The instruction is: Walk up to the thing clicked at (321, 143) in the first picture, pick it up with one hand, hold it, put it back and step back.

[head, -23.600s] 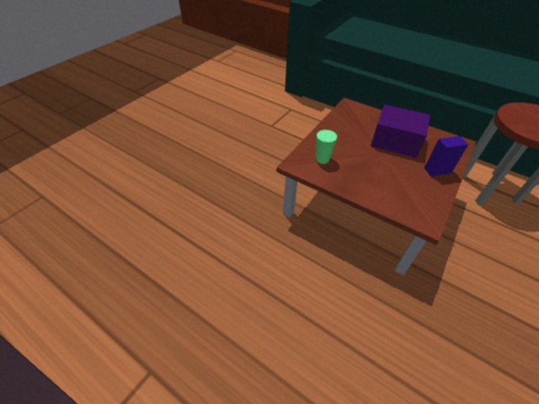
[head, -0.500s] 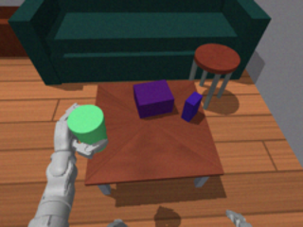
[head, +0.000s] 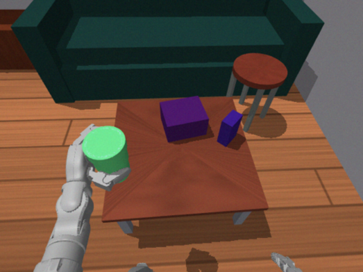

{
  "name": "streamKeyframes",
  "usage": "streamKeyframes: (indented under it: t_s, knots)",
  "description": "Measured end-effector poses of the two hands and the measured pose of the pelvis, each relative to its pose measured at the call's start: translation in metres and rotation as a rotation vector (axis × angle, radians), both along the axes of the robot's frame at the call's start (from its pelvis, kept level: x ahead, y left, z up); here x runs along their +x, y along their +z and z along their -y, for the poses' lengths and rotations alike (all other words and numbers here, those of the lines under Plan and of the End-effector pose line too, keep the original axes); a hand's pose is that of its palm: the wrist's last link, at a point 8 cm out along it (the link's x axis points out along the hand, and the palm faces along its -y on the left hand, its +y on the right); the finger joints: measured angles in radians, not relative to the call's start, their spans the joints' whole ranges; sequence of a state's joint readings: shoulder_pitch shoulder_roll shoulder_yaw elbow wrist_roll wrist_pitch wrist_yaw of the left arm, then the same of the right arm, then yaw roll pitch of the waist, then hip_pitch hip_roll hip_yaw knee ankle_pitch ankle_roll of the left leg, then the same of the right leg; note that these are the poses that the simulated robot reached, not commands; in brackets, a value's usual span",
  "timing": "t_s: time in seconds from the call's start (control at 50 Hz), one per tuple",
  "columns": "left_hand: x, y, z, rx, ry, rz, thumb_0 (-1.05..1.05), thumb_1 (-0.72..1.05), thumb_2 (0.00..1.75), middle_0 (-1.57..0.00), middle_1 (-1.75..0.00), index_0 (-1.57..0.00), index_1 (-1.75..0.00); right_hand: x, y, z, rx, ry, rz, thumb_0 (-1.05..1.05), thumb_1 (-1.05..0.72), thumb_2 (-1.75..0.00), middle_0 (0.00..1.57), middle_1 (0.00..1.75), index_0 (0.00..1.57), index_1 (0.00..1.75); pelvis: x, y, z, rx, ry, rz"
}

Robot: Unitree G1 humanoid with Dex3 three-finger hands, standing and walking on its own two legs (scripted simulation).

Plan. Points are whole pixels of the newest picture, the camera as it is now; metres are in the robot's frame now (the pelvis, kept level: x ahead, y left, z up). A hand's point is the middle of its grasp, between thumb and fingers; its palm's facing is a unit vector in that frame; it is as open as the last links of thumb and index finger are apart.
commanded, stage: hold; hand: left
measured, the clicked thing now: (111, 158) +0.35 +0.16 +0.05
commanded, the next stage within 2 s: crouch in 0.12 s
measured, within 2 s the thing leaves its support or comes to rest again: neither
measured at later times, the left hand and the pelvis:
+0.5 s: hand (111, 160) +0.36 +0.17 +0.03, palm faces +0.14 -0.99 +0.00, open 10.6 cm; pelvis -0.01 +0.00 -0.01, yaw +0 degrees
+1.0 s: hand (123, 156) +0.47 +0.18 -0.12, palm faces +0.13 -0.99 +0.00, open 10.6 cm; pelvis -0.02 +0.01 -0.13, yaw -3 degrees
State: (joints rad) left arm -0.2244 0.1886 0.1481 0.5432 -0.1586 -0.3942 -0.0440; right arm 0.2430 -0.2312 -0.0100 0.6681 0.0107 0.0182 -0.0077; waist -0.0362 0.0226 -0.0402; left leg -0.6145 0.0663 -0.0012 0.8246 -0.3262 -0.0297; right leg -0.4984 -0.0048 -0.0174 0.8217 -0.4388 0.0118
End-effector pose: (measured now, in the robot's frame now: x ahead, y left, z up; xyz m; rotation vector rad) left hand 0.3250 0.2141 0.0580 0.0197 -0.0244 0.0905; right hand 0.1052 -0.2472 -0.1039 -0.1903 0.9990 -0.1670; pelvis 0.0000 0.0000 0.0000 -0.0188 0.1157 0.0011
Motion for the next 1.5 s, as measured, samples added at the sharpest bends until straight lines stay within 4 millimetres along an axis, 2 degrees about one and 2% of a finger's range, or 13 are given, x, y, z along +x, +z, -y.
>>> streamKeyframes:
  t_s: [0.32,0.44,0.52,0.64,0.76,0.86,0.96,1.08,1.2,1.5]
  knots:
    - [0.001,0.004,0.002,-0.005,0.002,0.004,-0.01,-0.47,1.07,-0.75,-1.08,-0.69,-1.04,0.000,0.000,0.000,0.004,-0.004,0.010,0.01,-0.92,-0.90,0.20,0.30,0.20,0.30,0.001,0.001,0.000,0.001,-0.001,0.000]
    - [0.004,-0.012,0.000,-0.023,0.036,-0.020,-0.01,-0.46,1.05,-0.76,-1.05,-0.70,-1.02,0.001,-0.002,0.001,-0.002,0.005,0.006,0.01,-0.91,-0.90,0.20,0.30,0.20,0.30,-0.002,-0.003,0.002,0.001,0.000,-0.019]
    - [0.011,-0.031,-0.003,-0.022,0.051,-0.040,-0.01,-0.45,1.04,-0.76,-1.04,-0.70,-1.01,-0.003,-0.009,0.004,-0.014,0.015,-0.015,0.01,-0.90,-0.90,0.20,0.30,0.20,0.30,-0.007,-0.010,0.002,-0.001,0.001,-0.052]
    - [0.034,-0.069,-0.007,-0.016,0.041,-0.049,-0.01,-0.45,1.03,-0.76,-1.04,-0.71,-1.00,-0.020,-0.032,0.011,-0.047,0.020,-0.083,0.01,-0.90,-0.90,0.20,0.30,0.20,0.30,-0.014,-0.033,0.002,-0.007,-0.003,-0.145]
    - [0.073,-0.109,-0.013,-0.015,0.042,-0.005,-0.01,-0.45,1.03,-0.76,-1.03,-0.71,-0.99,-0.049,-0.070,0.017,-0.079,0.010,-0.183,0.00,-0.91,-0.90,0.20,0.30,0.20,0.30,-0.018,-0.072,-0.001,-0.020,-0.012,-0.261]
    - [0.101,-0.140,-0.016,-0.014,0.034,0.006,-0.01,-0.45,1.03,-0.77,-1.03,-0.71,-0.99,-0.073,-0.104,0.013,-0.065,-0.010,-0.279,0.01,-0.91,-0.90,0.20,0.30,0.20,0.30,-0.019,-0.103,-0.003,-0.028,-0.027,-0.341]
    - [0.113,-0.168,-0.018,-0.011,0.037,-0.015,-0.01,-0.45,1.03,-0.77,-1.02,-0.71,-0.98,-0.090,-0.134,0.005,-0.029,-0.022,-0.345,0.01,-0.93,-0.90,0.20,0.30,0.20,0.30,-0.021,-0.126,-0.005,-0.033,-0.041,-0.392]
    - [0.122,-0.189,-0.017,-0.022,0.063,-0.017,-0.01,-0.45,1.03,-0.77,-1.02,-0.71,-0.98,-0.099,-0.158,-0.003,-0.005,-0.026,-0.374,0.00,-0.94,-0.91,0.20,0.30,0.20,0.30,-0.028,-0.146,-0.005,-0.039,-0.049,-0.424]
    - [0.135,-0.205,-0.017,-0.010,0.072,-0.004,-0.01,-0.45,1.03,-0.77,-1.02,-0.71,-0.98,-0.108,-0.175,0.000,-0.025,-0.033,-0.386,0.00,-0.94,-0.91,0.20,0.30,0.20,0.30,-0.036,-0.167,-0.005,-0.046,-0.055,-0.448]
    - [0.159,-0.240,-0.021,0.009,0.063,-0.022,-0.01,-0.45,1.04,-0.77,-1.03,-0.71,-0.99,-0.143,-0.204,0.011,-0.067,-0.060,-0.468,0.00,-0.94,-0.91,0.20,0.30,0.20,0.30,-0.050,-0.204,-0.002,-0.049,-0.073,-0.495]
